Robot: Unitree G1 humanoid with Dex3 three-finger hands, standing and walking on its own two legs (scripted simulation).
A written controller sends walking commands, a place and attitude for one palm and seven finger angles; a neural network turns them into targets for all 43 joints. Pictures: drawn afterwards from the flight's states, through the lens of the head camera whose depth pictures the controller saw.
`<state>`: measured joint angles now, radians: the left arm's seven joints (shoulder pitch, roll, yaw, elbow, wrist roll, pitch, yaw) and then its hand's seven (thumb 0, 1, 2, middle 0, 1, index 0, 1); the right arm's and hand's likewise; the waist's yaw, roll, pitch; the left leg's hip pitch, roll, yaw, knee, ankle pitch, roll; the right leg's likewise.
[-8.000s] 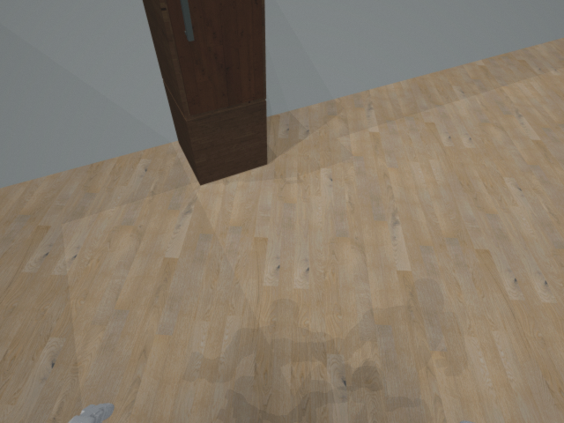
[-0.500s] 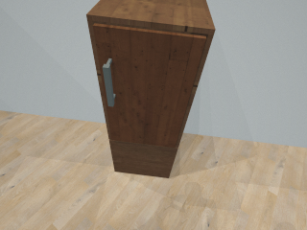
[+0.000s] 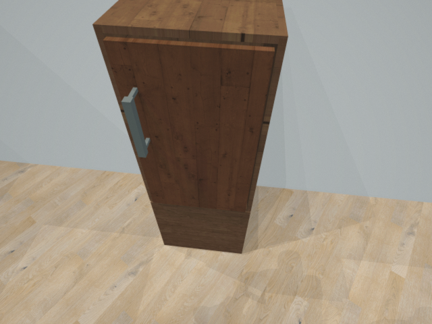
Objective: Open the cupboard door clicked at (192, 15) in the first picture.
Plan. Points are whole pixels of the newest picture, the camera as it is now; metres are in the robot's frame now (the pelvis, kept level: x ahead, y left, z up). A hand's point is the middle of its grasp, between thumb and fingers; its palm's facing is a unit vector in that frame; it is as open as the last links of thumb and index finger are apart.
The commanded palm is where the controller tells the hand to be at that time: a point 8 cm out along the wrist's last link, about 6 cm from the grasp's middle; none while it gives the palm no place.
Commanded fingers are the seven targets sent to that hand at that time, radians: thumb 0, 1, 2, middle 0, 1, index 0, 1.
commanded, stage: come to a stop and stand still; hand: left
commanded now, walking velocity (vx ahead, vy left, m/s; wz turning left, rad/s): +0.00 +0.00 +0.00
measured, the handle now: (138, 124) +0.54 +0.22 +0.06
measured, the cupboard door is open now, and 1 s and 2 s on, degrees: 0 0 0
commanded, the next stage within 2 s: look again from close up in 0.10 s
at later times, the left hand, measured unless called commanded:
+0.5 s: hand out of the picture -0.01 +0.23 -0.17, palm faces +0.04 -0.97 -0.24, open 7.4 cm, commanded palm none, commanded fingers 0.00 0.90 0.90 -0.20 -0.30 -0.20 -0.30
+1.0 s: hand out of the picture -0.08 +0.24 -0.18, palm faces +0.01 -0.98 -0.19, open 7.4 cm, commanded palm none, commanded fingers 0.00 0.90 0.90 -0.20 -0.30 -0.20 -0.30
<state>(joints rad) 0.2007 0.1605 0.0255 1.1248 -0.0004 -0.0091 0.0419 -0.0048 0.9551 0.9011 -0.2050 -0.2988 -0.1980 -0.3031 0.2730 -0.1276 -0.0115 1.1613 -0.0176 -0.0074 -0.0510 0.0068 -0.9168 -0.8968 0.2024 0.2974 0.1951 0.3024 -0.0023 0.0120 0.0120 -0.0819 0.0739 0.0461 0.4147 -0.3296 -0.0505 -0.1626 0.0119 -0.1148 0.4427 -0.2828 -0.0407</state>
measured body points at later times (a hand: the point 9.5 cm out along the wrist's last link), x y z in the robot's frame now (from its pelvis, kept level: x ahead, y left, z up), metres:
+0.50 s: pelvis -0.03 +0.03 +0.00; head -0.05 +0.03 +0.45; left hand -0.01 +0.28 -0.15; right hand +0.02 -0.22 -0.15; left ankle -0.07 +0.14 -0.74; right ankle -0.03 -0.09 -0.74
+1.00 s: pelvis -0.06 +0.06 +0.00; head -0.08 +0.07 +0.45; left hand -0.08 +0.29 -0.16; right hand -0.08 -0.17 -0.16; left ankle -0.07 +0.14 -0.74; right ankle -0.03 -0.09 -0.74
